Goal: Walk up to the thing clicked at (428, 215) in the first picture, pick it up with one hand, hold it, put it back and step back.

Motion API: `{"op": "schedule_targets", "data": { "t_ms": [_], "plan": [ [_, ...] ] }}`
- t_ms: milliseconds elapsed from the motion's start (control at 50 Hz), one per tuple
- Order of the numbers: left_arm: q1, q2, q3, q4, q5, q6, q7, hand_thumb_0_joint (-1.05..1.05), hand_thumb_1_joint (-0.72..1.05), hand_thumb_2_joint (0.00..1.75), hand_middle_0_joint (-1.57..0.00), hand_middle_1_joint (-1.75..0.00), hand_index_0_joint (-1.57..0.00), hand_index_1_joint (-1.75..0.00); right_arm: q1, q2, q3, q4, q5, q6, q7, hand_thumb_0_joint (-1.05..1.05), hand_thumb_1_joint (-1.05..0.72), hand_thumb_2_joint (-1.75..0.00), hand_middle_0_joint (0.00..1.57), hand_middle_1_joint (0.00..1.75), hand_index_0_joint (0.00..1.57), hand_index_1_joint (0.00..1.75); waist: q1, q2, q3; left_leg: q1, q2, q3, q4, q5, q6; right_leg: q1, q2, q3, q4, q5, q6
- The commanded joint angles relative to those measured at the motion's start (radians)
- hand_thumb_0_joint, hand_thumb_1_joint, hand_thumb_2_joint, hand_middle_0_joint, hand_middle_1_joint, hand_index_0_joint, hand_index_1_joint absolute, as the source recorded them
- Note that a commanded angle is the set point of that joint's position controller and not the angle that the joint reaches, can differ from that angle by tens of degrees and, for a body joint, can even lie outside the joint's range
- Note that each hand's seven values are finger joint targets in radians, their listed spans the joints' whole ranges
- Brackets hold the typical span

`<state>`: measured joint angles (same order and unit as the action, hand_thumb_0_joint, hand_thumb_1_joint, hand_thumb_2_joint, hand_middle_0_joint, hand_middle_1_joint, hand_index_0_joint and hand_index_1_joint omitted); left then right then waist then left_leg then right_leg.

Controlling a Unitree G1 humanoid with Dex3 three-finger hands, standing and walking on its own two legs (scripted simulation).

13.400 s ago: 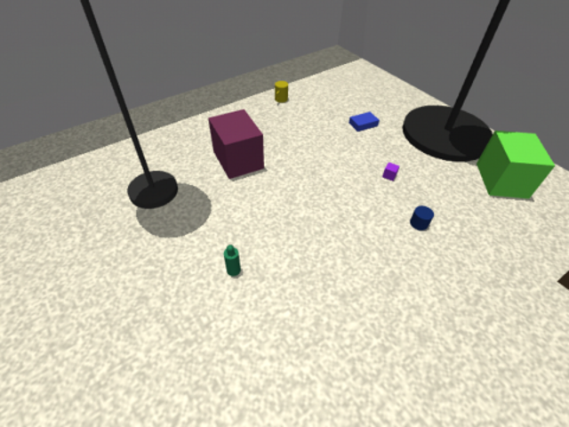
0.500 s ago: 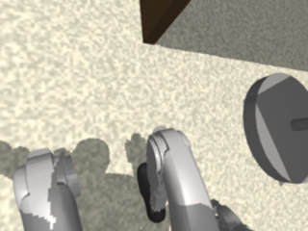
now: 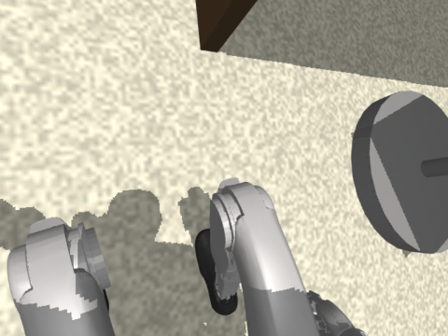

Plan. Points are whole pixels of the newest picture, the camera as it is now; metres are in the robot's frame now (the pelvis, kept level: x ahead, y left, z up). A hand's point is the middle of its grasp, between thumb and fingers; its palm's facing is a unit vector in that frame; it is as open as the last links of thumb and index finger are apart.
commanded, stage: close in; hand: left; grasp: from above
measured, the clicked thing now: out of the picture +0.49 +0.39 -0.28
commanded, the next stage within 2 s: rest palm in 0.22 s
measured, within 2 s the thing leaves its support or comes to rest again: neither
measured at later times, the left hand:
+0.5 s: hand out of the picture +0.45 +0.39 -0.19, palm faces -0.47 -0.13 -0.87, open 14.0 cm
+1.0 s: hand out of the picture +0.46 +0.38 -0.23, palm faces -0.45 -0.12 -0.88, open 14.2 cm
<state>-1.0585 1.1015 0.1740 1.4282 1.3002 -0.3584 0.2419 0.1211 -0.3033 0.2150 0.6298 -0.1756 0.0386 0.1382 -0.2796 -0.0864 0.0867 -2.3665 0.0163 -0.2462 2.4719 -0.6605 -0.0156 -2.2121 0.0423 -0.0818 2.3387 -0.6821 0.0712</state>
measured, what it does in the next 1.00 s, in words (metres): stands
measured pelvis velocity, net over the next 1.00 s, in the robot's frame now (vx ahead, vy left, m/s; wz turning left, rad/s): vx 0.01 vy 0.00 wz -0.05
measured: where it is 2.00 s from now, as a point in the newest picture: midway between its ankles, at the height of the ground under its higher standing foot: (162, 307)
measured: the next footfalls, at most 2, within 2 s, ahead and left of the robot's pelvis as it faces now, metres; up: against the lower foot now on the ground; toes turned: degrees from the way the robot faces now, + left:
none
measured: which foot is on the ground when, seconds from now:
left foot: down 0.00-1.00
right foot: down 0.00-1.00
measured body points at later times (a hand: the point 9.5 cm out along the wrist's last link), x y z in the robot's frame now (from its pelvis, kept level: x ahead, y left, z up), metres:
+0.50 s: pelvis +0.00 +0.00 -0.01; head +0.25 +0.13 +0.34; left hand +0.47 +0.39 -0.14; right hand +0.07 -0.26 -0.07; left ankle +0.07 +0.13 -0.28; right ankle +0.11 -0.14 -0.28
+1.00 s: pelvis +0.01 +0.00 -0.01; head +0.28 +0.14 +0.32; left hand +0.48 +0.38 -0.18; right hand +0.07 -0.26 -0.08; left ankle +0.07 +0.13 -0.28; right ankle +0.11 -0.14 -0.28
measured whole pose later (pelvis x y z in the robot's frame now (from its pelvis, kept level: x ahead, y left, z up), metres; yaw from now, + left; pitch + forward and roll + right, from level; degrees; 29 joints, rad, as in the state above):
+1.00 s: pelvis +0.01 +0.00 -0.01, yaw -3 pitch +29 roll -15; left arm -1.07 1.16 0.16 1.64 1.34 -0.30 0.45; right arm 0.08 -0.31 0.29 0.63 -0.23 -0.07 0.15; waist -0.35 -0.14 0.14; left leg -2.38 0.03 -0.28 2.54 -0.70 -0.01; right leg -2.22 0.07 -0.11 2.38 -0.69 0.07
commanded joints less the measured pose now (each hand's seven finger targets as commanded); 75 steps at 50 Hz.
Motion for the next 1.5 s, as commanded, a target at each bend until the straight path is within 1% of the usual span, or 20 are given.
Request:
{"op": "schedule_targets", "data": {
  "t_ms": [0, 100, 200, 240, 320, 420, 560, 600, 680, 700, 720, 780, 940, 1080, 1260, 1280, 1300, 1360, 1380, 1480],
  "plan": [
    [-0.282, 0.248, 0.014, -0.15, -0.007, 0.007, 0.05, 0.0, -0.54, 1.03, -0.08, -1.04, -0.09, -1.03, 0.195, -0.283, -0.114, 0.005, 0.0, 0.006, -0.014, 0.0, -0.9, -0.89, 0.2, 0.3, 0.2, 0.3, -0.018, 0.588, -0.717, 0.675, 0.021, 0.12, -0.274, 0.196, 0.016, 0.193, 0.022, -0.137, -0.201, 0.208, -0.103],
    [-0.232, 0.204, -0.024, -0.078, -0.018, 0.049, 0.044, 0.0, -0.54, 1.0, -0.06, -1.04, -0.08, -1.02, 0.195, -0.277, -0.113, 0.004, 0.008, 0.013, -0.011, 0.0, -0.89, -0.89, 0.2, 0.3, 0.2, 0.3, -0.029, 0.455, -0.645, 0.575, 0.017, 0.132, -0.253, 0.206, 0.038, 0.229, 0.021, -0.128, -0.223, 0.244, -0.09],
    [-0.258, 0.249, -0.004, -0.097, -0.032, 0.035, 0.043, 0.0, -0.51, 0.96, -0.05, -1.04, -0.09, -1.0, 0.176, -0.292, -0.106, -0.011, 0.009, 0.011, -0.014, 0.0, -0.89, -0.89, 0.2, 0.3, 0.2, 0.3, -0.025, 0.455, -0.686, 0.619, 0.021, 0.103, -0.265, 0.219, 0.033, 0.241, 0.019, -0.136, -0.203, 0.248, -0.092],
    [-0.289, 0.269, 0.005, -0.107, -0.021, 0.019, 0.051, 0.0, -0.54, 0.99, -0.06, -1.03, -0.08, -1.01, 0.174, -0.302, -0.098, -0.017, 0.003, 0.009, -0.016, 0.0, -0.89, -0.89, 0.2, 0.3, 0.2, 0.3, -0.043, 0.457, -0.673, 0.621, 0.019, 0.102, -0.247, 0.226, 0.031, 0.241, 0.018, -0.138, -0.2, 0.247, -0.095],
    [-0.308, 0.312, 0.032, -0.088, 0.007, -0.01, 0.093, 0.0, -0.53, 1.04, -0.08, -1.02, -0.07, -1.02, 0.155, -0.299, -0.081, -0.02, -0.006, 0.006, -0.017, 0.0, -0.89, -0.9, 0.2, 0.3, 0.2, 0.3, -0.035, 0.513, -0.687, 0.624, 0.021, 0.109, -0.252, 0.183, 0.024, 0.237, 0.023, -0.139, -0.193, 0.213, -0.099],
    [-0.273, 0.251, -0.025, 0.055, 0.035, -0.013, 0.145, 0.0, -0.56, 1.04, -0.07, -1.0, -0.05, -1.01, 0.144, -0.291, -0.062, -0.001, -0.018, -0.011, -0.017, 0.0, -0.89, -0.9, 0.2, 0.3, 0.2, 0.3, -0.072, 0.465, -0.574, 0.555, 0.024, 0.11, -0.244, 0.106, 0.031, 0.196, 0.031, -0.146, -0.202, 0.167, -0.093],
    [-0.328, 0.328, 0.006, 0.034, 0.054, -0.01, 0.206, 0.0, -0.54, 1.05, -0.07, -1.02, -0.06, -1.03, 0.146, -0.317, -0.052, 0.002, -0.035, -0.041, -0.018, 0.0, -0.89, -0.9, 0.2, 0.3, 0.2, 0.3, -0.072, 0.524, -0.636, 0.628, 0.029, 0.094, -0.23, 0.172, 0.022, 0.209, 0.03, -0.16, -0.164, 0.218, -0.09],
    [-0.312, 0.315, -0.004, 0.062, 0.049, -0.006, 0.219, 0.0, -0.56, 1.04, -0.07, -1.0, -0.05, -1.02, 0.149, -0.316, -0.042, 0.006, -0.042, -0.05, -0.018, 0.0, -0.89, -0.9, 0.2, 0.3, 0.2, 0.3, -0.088, 0.505, -0.636, 0.618, 0.031, 0.096, -0.21, 0.195, 0.027, 0.233, 0.033, -0.159, -0.166, 0.241, -0.085],
    [-0.287, 0.321, -0.009, 0.103, 0.055, 0.007, 0.24, 0.0, -0.55, 1.01, -0.06, -1.0, -0.05, -1.01, 0.143, -0.318, -0.036, 0.016, -0.045, -0.068, -0.017, 0.0, -0.89, -0.9, 0.2, 0.3, 0.2, 0.3, -0.085, 0.514, -0.604, 0.601, 0.034, 0.092, -0.204, 0.194, 0.024, 0.217, 0.037, -0.165, -0.16, 0.239, -0.086],
    [-0.287, 0.345, 0.008, 0.097, 0.053, 0.011, 0.248, 0.0, -0.55, 1.03, -0.06, -1.0, -0.06, -1.01, 0.138, -0.323, -0.031, 0.015, -0.051, -0.07, -0.017, 0.0, -0.89, -0.9, 0.2, 0.3, 0.2, 0.3, -0.079, 0.527, -0.617, 0.609, 0.035, 0.091, -0.206, 0.205, 0.021, 0.221, 0.039, -0.169, -0.155, 0.246, -0.087],
    [-0.277, 0.325, -0.014, 0.11, 0.059, 0.021, 0.246, 0.0, -0.56, 1.02, -0.06, -1.0, -0.05, -1.01, 0.144, -0.317, -0.032, 0.013, -0.049, -0.078, -0.014, 0.0, -0.89, -0.9, 0.2, 0.3, 0.2, 0.3, -0.087, 0.533, -0.599, 0.606, 0.034, 0.095, -0.2, 0.196, 0.023, 0.212, 0.037, -0.164, -0.151, 0.243, -0.089],
    [-0.274, 0.353, 0.003, 0.087, 0.058, 0.037, 0.255, 0.0, -0.56, 1.02, -0.06, -0.99, -0.05, -1.0, 0.144, -0.324, -0.03, 0.011, -0.05, -0.088, -0.009, 0.0, -0.89, -0.9, 0.2, 0.3, 0.2, 0.3, -0.078, 0.55, -0.61, 0.615, 0.036, 0.095, -0.203, 0.216, 0.019, 0.225, 0.039, -0.166, -0.143, 0.256, -0.091],
    [-0.226, 0.342, 0.007, 0.078, 0.008, 0.061, 0.241, 0.0, -0.56, 0.99, -0.06, -1.0, -0.05, -1.0, 0.121, -0.33, -0.027, 0.004, -0.054, -0.109, -0.002, 0.0, -0.89, -0.9, 0.2, 0.3, 0.2, 0.3, -0.069, 0.535, -0.622, 0.606, 0.042, 0.087, -0.193, 0.235, 0.02, 0.26, 0.044, -0.171, -0.151, 0.27, -0.087],
    [-0.232, 0.343, 0.008, 0.057, -0.019, 0.047, 0.214, 0.0, -0.57, 1.01, -0.06, -0.98, -0.05, -0.99, 0.124, -0.344, -0.02, -0.006, -0.056, -0.112, 0.002, 0.0, -0.89, -0.9, 0.2, 0.3, 0.2, 0.3, -0.085, 0.489, -0.603, 0.585, 0.043, 0.082, -0.177, 0.24, 0.023, 0.285, 0.044, -0.174, -0.158, 0.276, -0.083],
    [-0.212, 0.352, -0.004, 0.088, -0.002, 0.011, 0.226, 0.0, -0.59, 1.04, -0.07, -0.98, -0.04, -1.01, 0.101, -0.341, -0.005, -0.009, -0.064, -0.106, 0.003, 0.0, -0.9, -0.9, 0.2, 0.3, 0.2, 0.3, -0.091, 0.488, -0.579, 0.578, 0.048, 0.08, -0.172, 0.214, 0.027, 0.294, 0.05, -0.175, -0.161, 0.26, -0.082],
    [-0.237, 0.353, 0.002, 0.047, -0.015, 0.002, 0.232, 0.0, -0.59, 1.05, -0.07, -0.97, -0.04, -1.01, 0.103, -0.343, -0.005, -0.003, -0.062, -0.106, 0.004, 0.0, -0.9, -0.9, 0.2, 0.3, 0.2, 0.3, -0.088, 0.49, -0.583, 0.578, 0.048, 0.081, -0.172, 0.222, 0.025, 0.298, 0.05, -0.178, -0.16, 0.268, -0.08],
    [-0.222, 0.349, -0.008, 0.07, 0.002, 0.003, 0.236, 0.0, -0.59, 1.06, -0.07, -0.97, -0.03, -1.01, 0.108, -0.34, 0.0, 0.0, -0.065, -0.105, 0.005, 0.0, -0.89, -0.9, 0.2, 0.3, 0.2, 0.3, -0.091, 0.502, -0.585, 0.603, 0.05, 0.079, -0.174, 0.245, 0.023, 0.305, 0.051, -0.178, -0.158, 0.281, -0.081],
    [-0.222, 0.363, 0.008, 0.084, -0.001, -0.004, 0.261, 0.0, -0.58, 1.05, -0.07, -0.99, -0.04, -1.02, 0.093, -0.348, 0.002, 0.0, -0.068, -0.101, 0.003, 0.0, -0.9, -0.9, 0.2, 0.3, 0.2, 0.3, -0.088, 0.506, -0.581, 0.593, 0.051, 0.073, -0.179, 0.241, 0.019, 0.291, 0.051, -0.191, -0.151, 0.275, -0.081],
    [-0.218, 0.348, -0.015, 0.106, 0.014, 0.001, 0.265, 0.0, -0.59, 1.03, -0.06, -0.98, -0.03, -1.01, 0.097, -0.343, 0.006, 0.0, -0.071, -0.104, 0.005, 0.0, -0.9, -0.9, 0.2, 0.3, 0.2, 0.3, -0.094, 0.519, -0.556, 0.587, 0.05, 0.077, -0.179, 0.228, 0.02, 0.281, 0.051, -0.186, -0.15, 0.268, -0.084],
    [-0.231, 0.352, -0.016, 0.114, 0.027, 0.012, 0.287, 0.0, -0.6, 1.04, -0.06, -0.98, -0.03, -1.01, 0.089, -0.351, 0.004, -0.004, -0.075, -0.117, 0.008, 0.0, -0.9, -0.9, 0.2, 0.3, 0.2, 0.3, -0.098, 0.517, -0.538, 0.587, 0.052, 0.069, -0.182, 0.203, 0.016, 0.254, 0.052, -0.193, -0.14, 0.25, -0.084]
  ]
}}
